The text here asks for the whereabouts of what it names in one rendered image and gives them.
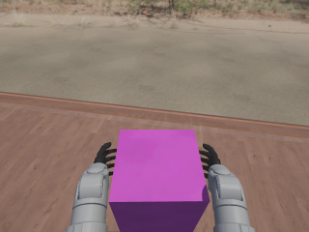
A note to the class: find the carton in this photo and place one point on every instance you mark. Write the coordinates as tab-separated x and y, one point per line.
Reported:
158	182

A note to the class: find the robot left forearm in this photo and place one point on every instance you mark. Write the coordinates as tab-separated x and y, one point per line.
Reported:
90	200

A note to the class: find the right robot hand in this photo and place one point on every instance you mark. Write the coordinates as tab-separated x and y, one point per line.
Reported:
212	158

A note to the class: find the left robot hand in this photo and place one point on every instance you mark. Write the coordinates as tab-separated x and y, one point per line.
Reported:
102	153

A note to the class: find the robot right forearm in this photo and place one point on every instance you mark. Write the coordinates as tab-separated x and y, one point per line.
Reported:
228	201

